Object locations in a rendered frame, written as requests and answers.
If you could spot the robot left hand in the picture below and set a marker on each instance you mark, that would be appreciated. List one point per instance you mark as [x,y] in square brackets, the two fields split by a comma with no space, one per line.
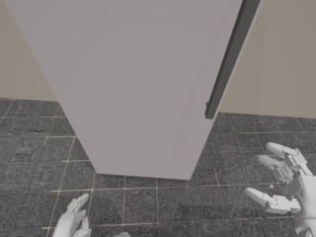
[68,221]

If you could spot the fridge door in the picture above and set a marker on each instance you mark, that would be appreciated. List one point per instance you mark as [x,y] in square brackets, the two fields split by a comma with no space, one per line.
[133,76]

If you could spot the robot right hand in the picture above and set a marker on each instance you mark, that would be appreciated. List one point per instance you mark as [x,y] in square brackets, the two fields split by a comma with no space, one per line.
[303,187]

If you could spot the robot right forearm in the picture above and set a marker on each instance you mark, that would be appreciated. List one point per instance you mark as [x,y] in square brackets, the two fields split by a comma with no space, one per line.
[305,227]

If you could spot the handle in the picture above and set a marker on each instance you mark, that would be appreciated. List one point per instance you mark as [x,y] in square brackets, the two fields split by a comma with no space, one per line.
[241,27]

